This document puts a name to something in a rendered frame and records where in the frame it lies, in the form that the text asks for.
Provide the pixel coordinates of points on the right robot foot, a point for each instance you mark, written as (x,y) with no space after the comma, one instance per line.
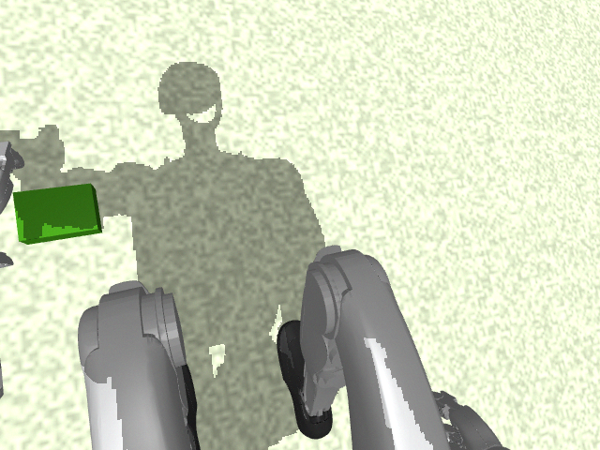
(292,362)

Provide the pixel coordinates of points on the small box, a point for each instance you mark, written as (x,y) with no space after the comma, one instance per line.
(49,214)

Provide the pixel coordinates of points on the right robot hand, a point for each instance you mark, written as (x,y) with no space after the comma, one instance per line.
(468,431)

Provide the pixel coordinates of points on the left robot hand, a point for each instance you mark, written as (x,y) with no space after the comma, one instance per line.
(9,160)

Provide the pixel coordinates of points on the left robot foot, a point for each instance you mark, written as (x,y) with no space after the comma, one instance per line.
(192,409)

